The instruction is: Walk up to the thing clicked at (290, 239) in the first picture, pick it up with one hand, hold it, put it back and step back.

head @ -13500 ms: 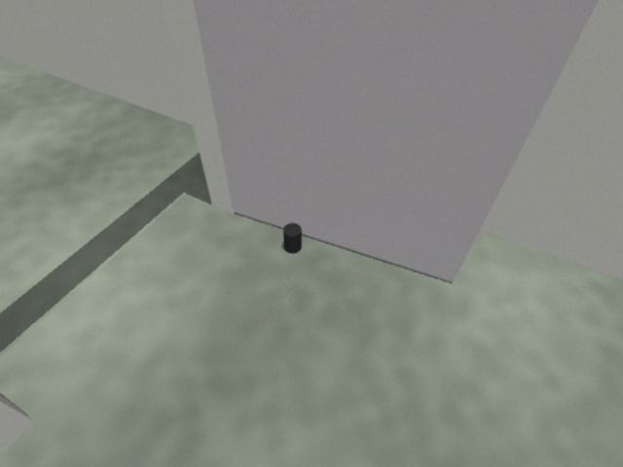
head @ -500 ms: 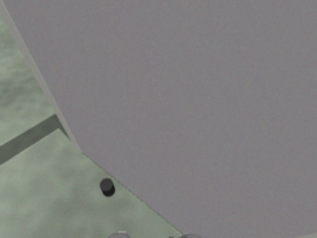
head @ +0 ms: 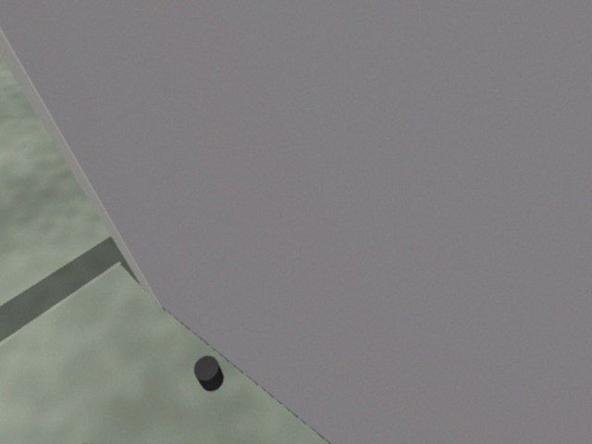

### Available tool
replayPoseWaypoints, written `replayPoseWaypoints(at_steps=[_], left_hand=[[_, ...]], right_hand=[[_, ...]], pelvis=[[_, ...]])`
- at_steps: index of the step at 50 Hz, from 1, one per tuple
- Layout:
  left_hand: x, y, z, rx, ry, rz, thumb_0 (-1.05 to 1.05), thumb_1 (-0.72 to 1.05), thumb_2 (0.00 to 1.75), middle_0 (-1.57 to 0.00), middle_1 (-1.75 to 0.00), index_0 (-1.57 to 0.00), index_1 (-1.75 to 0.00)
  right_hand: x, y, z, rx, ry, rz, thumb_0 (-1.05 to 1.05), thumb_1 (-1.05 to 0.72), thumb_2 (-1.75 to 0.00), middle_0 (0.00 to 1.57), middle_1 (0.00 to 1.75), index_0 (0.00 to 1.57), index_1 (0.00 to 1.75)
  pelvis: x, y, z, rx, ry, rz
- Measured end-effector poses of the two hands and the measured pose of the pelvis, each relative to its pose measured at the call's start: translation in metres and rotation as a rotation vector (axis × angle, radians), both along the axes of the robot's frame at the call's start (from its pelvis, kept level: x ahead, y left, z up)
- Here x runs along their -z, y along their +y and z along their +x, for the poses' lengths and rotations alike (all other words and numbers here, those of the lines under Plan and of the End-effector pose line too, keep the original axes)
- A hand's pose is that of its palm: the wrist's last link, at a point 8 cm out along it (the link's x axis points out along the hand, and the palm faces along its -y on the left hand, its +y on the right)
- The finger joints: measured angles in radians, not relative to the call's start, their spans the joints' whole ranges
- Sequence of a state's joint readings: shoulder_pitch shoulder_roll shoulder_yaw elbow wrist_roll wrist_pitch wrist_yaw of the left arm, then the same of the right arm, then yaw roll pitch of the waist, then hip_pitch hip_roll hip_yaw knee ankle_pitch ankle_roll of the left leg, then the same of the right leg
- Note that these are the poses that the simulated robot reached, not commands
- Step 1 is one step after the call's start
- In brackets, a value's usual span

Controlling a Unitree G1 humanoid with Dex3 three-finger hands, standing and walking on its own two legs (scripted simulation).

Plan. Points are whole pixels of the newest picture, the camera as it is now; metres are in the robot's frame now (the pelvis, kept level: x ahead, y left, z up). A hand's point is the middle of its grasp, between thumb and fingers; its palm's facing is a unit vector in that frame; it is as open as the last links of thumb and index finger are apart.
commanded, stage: walk up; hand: left
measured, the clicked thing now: (209, 373) +0.43 +0.28 -0.70
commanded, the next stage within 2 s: stand in 1.08 s
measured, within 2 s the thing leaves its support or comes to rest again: neither
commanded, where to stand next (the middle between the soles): +0.03 +0.01 m, yaw -1 degrees
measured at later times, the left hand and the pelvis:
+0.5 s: hand out of the picture +0.09 +0.27 -0.13, palm faces -0.03 -0.93 -0.36, open 7.4 cm; pelvis +0.01 +0.00 +0.02, yaw +0 degrees
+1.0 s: hand out of the picture +0.12 +0.26 -0.13, palm faces -0.03 -0.93 -0.35, open 7.4 cm; pelvis +0.03 +0.00 +0.02, yaw +0 degrees
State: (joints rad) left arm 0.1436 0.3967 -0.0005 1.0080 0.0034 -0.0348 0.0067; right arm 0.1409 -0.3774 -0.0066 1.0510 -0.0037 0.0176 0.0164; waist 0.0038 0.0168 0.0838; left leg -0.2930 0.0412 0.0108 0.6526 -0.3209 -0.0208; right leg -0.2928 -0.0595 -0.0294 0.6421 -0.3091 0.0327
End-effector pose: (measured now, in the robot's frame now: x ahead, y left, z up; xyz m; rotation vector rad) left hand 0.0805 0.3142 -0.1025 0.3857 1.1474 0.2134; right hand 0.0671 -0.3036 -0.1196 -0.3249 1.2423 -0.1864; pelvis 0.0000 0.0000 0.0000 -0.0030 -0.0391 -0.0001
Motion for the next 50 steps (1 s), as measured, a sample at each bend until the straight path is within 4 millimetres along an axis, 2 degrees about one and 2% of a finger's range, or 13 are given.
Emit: replayPoseWaypoints(at_steps=[7,15,26,50], left_hand=[[0.002,-0.001,0.009,-0.005,0.012,-0.035,0.01,0.90,0.90,-0.21,-0.30,-0.21,-0.30],[-0.001,-0.003,0.009,-0.021,0.044,-0.048,0.01,0.90,0.90,-0.21,-0.30,-0.21,-0.30],[-0.008,-0.006,0.009,-0.032,0.071,-0.041,0.01,0.90,0.90,-0.21,-0.30,-0.21,-0.30],[-0.009,-0.013,0.031,-0.023,0.053,-0.052,0.01,0.90,0.90,-0.21,-0.30,-0.21,-0.30]], right_hand=[[-0.011,0.005,0.002,0.015,0.027,-0.014,0.00,-0.91,-0.89,0.21,0.30,0.16,0.28],[-0.019,0.003,0.007,0.029,0.039,-0.019,0.00,-0.91,-0.90,0.21,0.30,0.17,0.28],[-0.020,0.001,0.008,0.044,0.046,-0.005,0.00,-0.91,-0.90,0.21,0.30,0.18,0.29],[-0.020,0.001,0.010,0.058,0.060,-0.005,0.00,-0.91,-0.90,0.21,0.30,0.19,0.30]], pelvis=[[-0.008,0.007,0.005,0.000,-0.003,-0.002],[-0.016,0.007,0.010,-0.001,-0.007,-0.002],[-0.021,0.005,0.015,-0.004,-0.005,0.000],[-0.023,0.003,0.026,-0.004,0.001,0.001]])
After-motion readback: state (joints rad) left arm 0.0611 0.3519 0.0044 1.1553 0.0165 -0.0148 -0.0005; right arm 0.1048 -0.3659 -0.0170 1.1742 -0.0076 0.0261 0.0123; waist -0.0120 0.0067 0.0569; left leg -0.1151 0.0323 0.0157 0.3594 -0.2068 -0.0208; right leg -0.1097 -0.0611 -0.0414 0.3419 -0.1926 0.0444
